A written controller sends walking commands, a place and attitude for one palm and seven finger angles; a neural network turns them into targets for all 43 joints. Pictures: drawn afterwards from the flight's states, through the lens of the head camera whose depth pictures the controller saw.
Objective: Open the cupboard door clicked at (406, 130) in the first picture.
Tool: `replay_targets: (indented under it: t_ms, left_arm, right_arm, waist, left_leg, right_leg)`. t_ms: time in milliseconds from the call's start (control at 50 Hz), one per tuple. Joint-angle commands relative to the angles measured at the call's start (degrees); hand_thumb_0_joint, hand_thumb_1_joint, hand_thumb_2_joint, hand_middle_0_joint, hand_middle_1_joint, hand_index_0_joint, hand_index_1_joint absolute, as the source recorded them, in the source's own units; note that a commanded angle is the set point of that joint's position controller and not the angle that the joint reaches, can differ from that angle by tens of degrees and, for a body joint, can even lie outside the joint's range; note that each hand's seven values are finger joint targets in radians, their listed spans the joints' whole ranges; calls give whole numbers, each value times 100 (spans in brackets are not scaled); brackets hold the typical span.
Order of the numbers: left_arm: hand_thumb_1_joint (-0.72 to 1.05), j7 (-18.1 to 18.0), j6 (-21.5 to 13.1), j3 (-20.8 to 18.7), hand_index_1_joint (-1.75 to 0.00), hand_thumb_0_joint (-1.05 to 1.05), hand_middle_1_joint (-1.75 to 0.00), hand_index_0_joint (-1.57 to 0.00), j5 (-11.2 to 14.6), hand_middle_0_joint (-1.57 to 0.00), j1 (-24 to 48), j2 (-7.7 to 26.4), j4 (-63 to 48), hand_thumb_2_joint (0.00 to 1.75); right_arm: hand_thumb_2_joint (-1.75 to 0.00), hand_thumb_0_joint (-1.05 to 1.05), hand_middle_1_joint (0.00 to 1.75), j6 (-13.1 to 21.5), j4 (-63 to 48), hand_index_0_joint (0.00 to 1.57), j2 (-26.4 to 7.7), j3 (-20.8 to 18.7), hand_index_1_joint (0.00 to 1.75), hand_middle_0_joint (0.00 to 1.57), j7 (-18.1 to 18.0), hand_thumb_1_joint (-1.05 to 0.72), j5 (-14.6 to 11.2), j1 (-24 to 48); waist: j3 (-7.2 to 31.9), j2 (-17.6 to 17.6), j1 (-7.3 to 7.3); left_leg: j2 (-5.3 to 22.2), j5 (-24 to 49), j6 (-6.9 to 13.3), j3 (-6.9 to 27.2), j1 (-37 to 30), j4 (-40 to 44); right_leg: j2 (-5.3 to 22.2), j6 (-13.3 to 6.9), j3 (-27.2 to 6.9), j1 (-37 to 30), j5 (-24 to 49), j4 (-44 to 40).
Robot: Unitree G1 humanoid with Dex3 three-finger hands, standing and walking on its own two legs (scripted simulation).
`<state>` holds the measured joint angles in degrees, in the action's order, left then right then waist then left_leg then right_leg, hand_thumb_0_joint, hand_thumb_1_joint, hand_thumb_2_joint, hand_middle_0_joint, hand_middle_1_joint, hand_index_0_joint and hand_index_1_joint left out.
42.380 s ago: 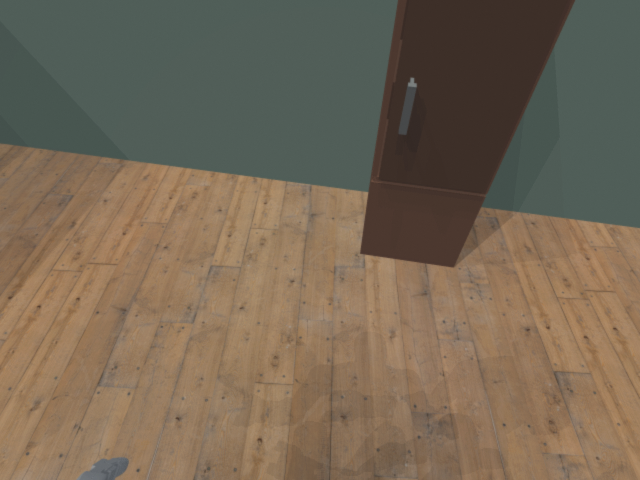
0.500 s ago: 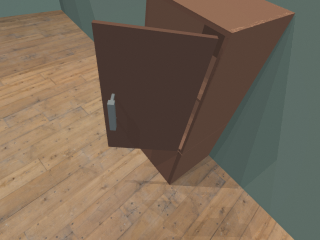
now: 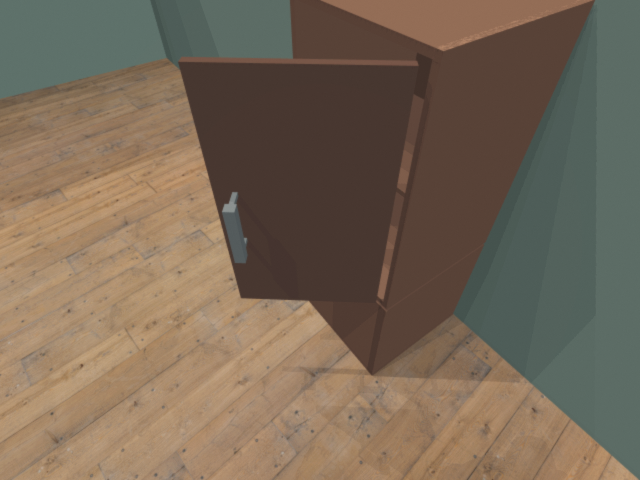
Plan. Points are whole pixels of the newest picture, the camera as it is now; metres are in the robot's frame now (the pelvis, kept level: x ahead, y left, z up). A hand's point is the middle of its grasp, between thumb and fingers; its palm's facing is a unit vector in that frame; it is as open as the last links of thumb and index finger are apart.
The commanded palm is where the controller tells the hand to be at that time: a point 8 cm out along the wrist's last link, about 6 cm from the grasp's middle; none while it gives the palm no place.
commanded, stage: look again from close up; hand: left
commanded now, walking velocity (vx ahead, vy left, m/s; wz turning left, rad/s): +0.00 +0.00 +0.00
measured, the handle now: (237, 228) +0.57 +0.20 -0.06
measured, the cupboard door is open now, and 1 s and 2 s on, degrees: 51 51 51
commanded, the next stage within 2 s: raise the hand with hooked fingers in 0.56 s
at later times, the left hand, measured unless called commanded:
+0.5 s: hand out of the picture +0.01 +0.13 -0.18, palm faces -0.01 -0.99 -0.17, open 7.4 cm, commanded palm none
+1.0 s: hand (251, 400) +0.23 +0.11 -0.02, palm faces +0.03 -1.00 +0.04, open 8.1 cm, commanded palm +0.15 +0.19 -0.07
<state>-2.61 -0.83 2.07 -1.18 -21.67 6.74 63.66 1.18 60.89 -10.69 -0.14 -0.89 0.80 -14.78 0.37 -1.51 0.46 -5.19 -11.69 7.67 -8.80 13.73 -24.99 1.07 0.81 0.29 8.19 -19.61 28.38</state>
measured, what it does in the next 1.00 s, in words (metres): shifts its weight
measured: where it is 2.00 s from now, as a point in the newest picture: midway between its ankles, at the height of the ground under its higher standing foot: outside the picture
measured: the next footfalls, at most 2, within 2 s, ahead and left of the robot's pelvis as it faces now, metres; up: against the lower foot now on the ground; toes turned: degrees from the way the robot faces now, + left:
none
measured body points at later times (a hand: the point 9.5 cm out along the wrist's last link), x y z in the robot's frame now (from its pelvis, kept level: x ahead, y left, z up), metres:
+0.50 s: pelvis +0.02 -0.03 +0.00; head +0.04 -0.02 +0.45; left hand +0.01 +0.18 -0.16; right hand +0.01 -0.24 -0.15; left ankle +0.03 +0.02 -0.74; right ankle -0.05 -0.13 -0.73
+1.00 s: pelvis +0.01 -0.06 -0.05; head +0.03 -0.05 +0.40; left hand +0.22 +0.16 -0.02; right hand +0.21 -0.32 -0.11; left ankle +0.03 +0.03 -0.73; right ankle +0.02 -0.13 -0.73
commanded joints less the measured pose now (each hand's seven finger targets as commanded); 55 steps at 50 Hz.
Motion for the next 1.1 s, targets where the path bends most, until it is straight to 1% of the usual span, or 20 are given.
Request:
replay_targets:
  t_ms: [0,220,620,640,660,680,700,720,740,760,800,820,860,880,900,920,980,1000,1020,1080]
  left_arm:
    - [90,-16,-87,-129,-30,0,-30,-20,-8,-20,-315,581,-143,90]
    - [90,-26,-128,-127,-30,0,-30,-20,23,-20,-159,582,-116,90]
    - [90,-57,-67,-174,-30,0,-30,-20,35,-20,-134,603,-83,90]
    - [90,-242,-184,-154,-30,0,-30,-20,-46,-20,-332,681,-69,90]
    - [88,-234,-1161,-910,-32,0,-32,-20,1065,-20,3443,2130,-8990,89]
    - [85,-466,-865,-722,-33,0,-33,-20,654,-20,1430,1666,-7962,88]
    - [83,-708,-545,-591,-34,0,-34,-21,570,-21,1019,1384,-7303,87]
    - [81,-677,91,373,-36,0,-36,-21,729,-21,-681,-266,-5483,86]
    - [78,-548,36,607,-37,0,-37,-21,997,-21,91,-378,-6516,85]
    - [76,-409,-184,442,-39,0,-39,-21,950,-21,382,-72,-6685,84]
    - [71,-111,-620,268,-42,0,-42,-21,842,-21,169,13,-5806,82]
    - [69,73,-908,-12,-43,0,-43,-22,910,-22,-170,8,-5240,81]
    - [64,634,-1680,-638,-47,0,-47,-22,1226,-22,-948,296,-4895,79]
    - [62,976,-2091,-903,-48,0,-48,-22,1401,-22,-1124,495,-4841,78]
    - [60,1374,-2428,-1064,-50,0,-50,-22,1511,-22,-1337,656,-4681,77]
    - [57,1725,-2779,-1287,-51,0,-51,-22,1613,-22,-1180,841,-4784,76]
    - [50,2223,-3586,-2040,-55,0,-55,-23,1487,-23,-718,1690,-5366,73]
    - [48,2195,-3603,-2222,-57,0,-57,-23,1492,-23,-518,1964,-5683,72]
    - [46,2184,-3597,-2088,-58,0,-58,-23,1584,-23,-258,1851,-6150,71]
    - [39,2048,-3769,-2120,-63,0,-63,-24,1910,-24,401,1697,-7078,68]
  right_arm:
    - [-90,0,30,73,-70,20,-466,-43,30,20,-38,-90,-21,-290]
    - [-90,0,30,120,178,20,-332,0,30,20,-64,-90,-21,-389]
    - [-90,0,30,143,398,20,-269,16,30,20,-148,-90,-18,-454]
    - [-90,0,30,134,-67,20,-519,20,30,20,-103,-90,-57,-214]
    - [-90,0,30,912,-2101,20,-1611,-304,30,20,-249,-90,-285,-668]
    - [-90,0,30,1590,-1660,20,-1030,43,30,20,-377,-90,-258,-174]
    - [-90,0,30,1713,-1251,20,-901,-116,30,20,-390,-90,-212,-166]
    - [-90,0,30,1648,-1201,20,-586,-123,30,20,-309,-90,-331,-343]
    - [-90,0,30,1635,-1723,20,-863,-195,30,20,-231,-90,-351,-307]
    - [-90,0,30,1681,-1871,20,-1091,-294,30,20,-208,-90,-330,-133]
    - [-90,0,30,1701,-2292,20,-1225,-334,30,20,-159,-90,-210,-42]
    - [-90,0,30,1642,-2409,20,-1265,-362,30,20,-142,-90,-162,13]
    - [-90,0,30,1559,-2746,20,-1254,-371,30,20,-116,-90,-111,483]
    - [-90,0,30,1511,-2864,20,-1210,-404,30,20,-97,-90,-120,640]
    - [-90,0,30,1461,-2998,20,-1214,-435,30,20,-29,-90,-160,684]
    - [-90,0,30,1427,-3177,20,-1222,-452,30,20,16,-90,-167,787]
    - [-90,0,30,1265,-3604,20,-1106,-516,30,20,130,-90,-168,931]
    - [-90,0,30,1179,-3703,20,-1095,-517,30,20,149,-90,-145,904]
    - [-90,0,30,1113,-3925,20,-1063,-497,30,20,141,-90,-157,1007]
    - [-90,0,30,1112,-4013,20,-924,-460,30,20,50,-90,-196,833]
  waist:
    - [-627,250,17]
    - [-385,410,17]
    - [-298,221,-42]
    - [-451,203,-53]
    - [2563,-818,681]
    - [2614,-2266,198]
    - [2148,-1855,87]
    - [989,-774,271]
    - [506,-283,221]
    - [376,306,350]
    - [34,1214,444]
    - [116,1702,369]
    - [321,1863,-51]
    - [248,2325,-161]
    - [274,2055,-322]
    - [515,1821,-329]
    - [1220,-156,-505]
    - [1369,-324,-562]
    - [1647,-496,-518]
    - [2115,-771,-225]
  left_leg:
    - [1213,-623,-475,1528,-235,1004]
    - [1120,413,-482,1261,-497,617]
    - [1191,1569,-445,1193,-758,376]
    - [1234,2936,-588,1263,-466,-699]
    - [823,3619,-837,1491,-2475,-183]
    - [1219,4518,-1017,1660,-3380,459]
    - [1189,4014,-1312,1670,-2548,475]
    - [1200,3335,-1176,1689,-1859,612]
    - [1203,2912,-1061,1703,-1234,403]
    - [1129,2086,-953,1587,-901,21]
    - [764,572,-804,1451,170,-820]
    - [630,113,-804,1362,701,-1204]
    - [476,-474,-850,1206,1880,-1697]
    - [437,-662,-873,1082,2407,-1951]
    - [380,-641,-921,1007,2771,-2183]
    - [329,-653,-958,974,3063,-2431]
    - [312,-483,-918,791,3439,-3041]
    - [331,-476,-890,806,3593,-3185]
    - [335,-543,-835,791,3551,-3246]
    - [432,-545,-709,905,3350,-3593]
  right_leg:
    - [383,-331,-413,812,366,-587]
    - [522,-364,-556,553,880,-798]
    - [511,-320,-456,288,1425,-719]
    - [555,-179,-578,615,2761,-665]
    - [32,-150,161,802,2599,89]
    - [-204,-307,174,1334,648,1137]
    - [-105,-257,82,1522,-55,1416]
    - [-108,-185,158,1934,-250,1482]
    - [-23,-123,217,2029,-292,1283]
    - [-67,-152,289,2147,-316,919]
    - [-102,-234,419,2305,87,343]
    - [-66,-230,408,2479,70,376]
    - [-49,-273,330,2814,-302,940]
    - [-44,-259,165,2935,-500,1085]
    - [65,-278,-196,2786,-280,1231]
    - [147,-244,-417,2658,45,1480]
    - [129,-334,-680,2732,448,2246]
    - [122,-338,-817,2684,473,2385]
    - [79,-320,-889,2702,251,2397]
    - [9,-167,-1038,2926,94,2305]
